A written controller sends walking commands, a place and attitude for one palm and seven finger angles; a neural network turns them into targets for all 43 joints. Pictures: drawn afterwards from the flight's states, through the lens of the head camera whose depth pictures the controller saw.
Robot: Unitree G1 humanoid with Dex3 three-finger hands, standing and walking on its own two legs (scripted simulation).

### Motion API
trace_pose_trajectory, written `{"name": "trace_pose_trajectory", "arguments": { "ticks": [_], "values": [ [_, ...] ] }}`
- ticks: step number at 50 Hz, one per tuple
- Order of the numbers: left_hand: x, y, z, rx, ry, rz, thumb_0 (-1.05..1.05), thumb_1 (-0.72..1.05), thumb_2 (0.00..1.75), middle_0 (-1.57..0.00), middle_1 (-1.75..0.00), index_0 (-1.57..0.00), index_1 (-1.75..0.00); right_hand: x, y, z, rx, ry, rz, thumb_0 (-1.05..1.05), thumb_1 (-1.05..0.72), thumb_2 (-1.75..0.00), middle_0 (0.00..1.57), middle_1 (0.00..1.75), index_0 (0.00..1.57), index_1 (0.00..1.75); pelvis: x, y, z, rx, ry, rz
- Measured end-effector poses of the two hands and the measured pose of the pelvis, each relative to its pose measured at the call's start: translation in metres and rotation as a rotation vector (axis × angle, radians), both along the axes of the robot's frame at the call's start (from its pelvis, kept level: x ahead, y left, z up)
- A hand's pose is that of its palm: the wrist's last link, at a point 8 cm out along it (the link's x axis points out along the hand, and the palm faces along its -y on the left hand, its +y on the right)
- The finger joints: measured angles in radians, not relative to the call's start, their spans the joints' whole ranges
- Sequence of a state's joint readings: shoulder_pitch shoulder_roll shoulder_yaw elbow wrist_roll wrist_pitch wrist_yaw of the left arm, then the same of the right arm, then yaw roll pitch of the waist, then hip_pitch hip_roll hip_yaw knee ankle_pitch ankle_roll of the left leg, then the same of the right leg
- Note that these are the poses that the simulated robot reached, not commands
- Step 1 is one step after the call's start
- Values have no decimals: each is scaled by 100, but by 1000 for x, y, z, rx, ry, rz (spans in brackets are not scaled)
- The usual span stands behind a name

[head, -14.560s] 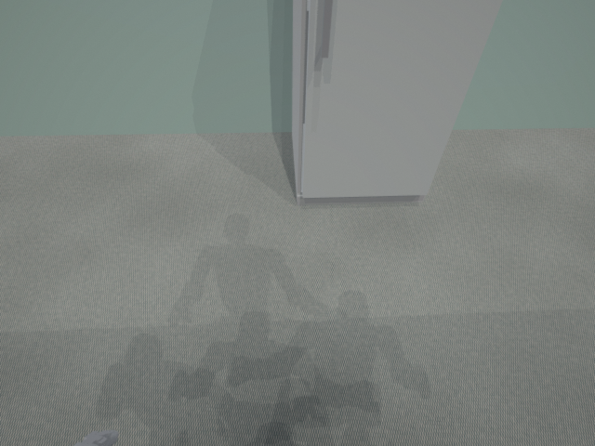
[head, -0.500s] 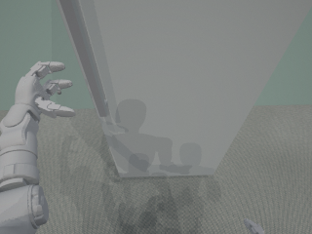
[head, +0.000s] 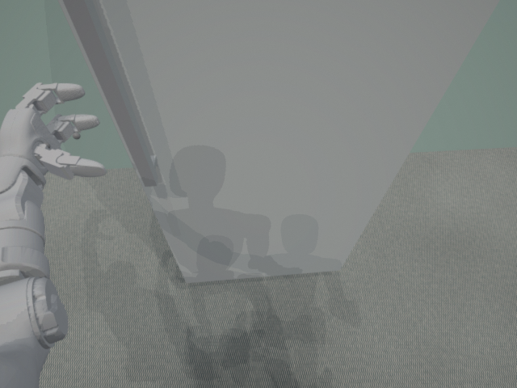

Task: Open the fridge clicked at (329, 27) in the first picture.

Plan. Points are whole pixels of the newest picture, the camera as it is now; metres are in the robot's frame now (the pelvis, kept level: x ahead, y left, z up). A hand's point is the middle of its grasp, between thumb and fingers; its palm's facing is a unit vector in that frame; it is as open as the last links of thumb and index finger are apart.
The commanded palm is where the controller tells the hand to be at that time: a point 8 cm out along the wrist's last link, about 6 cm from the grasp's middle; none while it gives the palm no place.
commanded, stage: move the hooked fingers beside the handle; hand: left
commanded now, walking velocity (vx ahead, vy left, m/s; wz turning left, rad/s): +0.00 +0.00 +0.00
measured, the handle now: (108, 57) +0.50 +0.20 +0.24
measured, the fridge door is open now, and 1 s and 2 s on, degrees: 0 0 0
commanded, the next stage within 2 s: feel for the door with the fingertips in 0.50 s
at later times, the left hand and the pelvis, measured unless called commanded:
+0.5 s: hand (80, 134) +0.44 +0.26 +0.15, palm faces +0.08 -1.00 +0.02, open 13.9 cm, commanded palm +0.40 +0.31 +0.16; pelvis +0.01 +0.00 +0.00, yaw +1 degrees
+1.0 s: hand (100, 137) +0.43 +0.23 +0.16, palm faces +0.08 -1.00 +0.03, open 13.9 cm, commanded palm +0.40 +0.28 +0.16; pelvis +0.00 +0.00 +0.00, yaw +1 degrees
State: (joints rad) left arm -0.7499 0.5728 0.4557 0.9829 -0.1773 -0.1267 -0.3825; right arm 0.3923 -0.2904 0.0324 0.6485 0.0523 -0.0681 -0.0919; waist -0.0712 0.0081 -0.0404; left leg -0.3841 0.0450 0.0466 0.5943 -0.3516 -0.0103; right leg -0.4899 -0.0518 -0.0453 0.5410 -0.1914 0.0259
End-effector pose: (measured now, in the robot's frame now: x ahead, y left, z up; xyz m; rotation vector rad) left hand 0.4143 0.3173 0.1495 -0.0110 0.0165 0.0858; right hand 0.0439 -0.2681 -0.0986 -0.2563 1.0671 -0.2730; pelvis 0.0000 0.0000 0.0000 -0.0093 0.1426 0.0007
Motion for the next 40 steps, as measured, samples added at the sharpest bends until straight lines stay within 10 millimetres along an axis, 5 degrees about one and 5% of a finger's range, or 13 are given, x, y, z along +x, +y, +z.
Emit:
{"name": "trace_pose_trajectory", "arguments": {
  "ticks": [23, 40],
  "values": [
    [-2, -7, 2, -8, -9, -5, -1, -50, 30, -30, -120, -30, -120, 57, 16, 5, 26, -103, 73, 1, -90, -90, 21, 30, 20, 30, 10, 2, 1, -6, -8, 15],
    [-14, -21, 6, -20, -23, -10, -1, -50, 30, -30, -120, -30, -120, 57, 15, 4, 35, -111, 79, 1, -90, -90, 21, 30, 20, 30, 7, -1, 2, -3, -35, 18]
  ]
}}
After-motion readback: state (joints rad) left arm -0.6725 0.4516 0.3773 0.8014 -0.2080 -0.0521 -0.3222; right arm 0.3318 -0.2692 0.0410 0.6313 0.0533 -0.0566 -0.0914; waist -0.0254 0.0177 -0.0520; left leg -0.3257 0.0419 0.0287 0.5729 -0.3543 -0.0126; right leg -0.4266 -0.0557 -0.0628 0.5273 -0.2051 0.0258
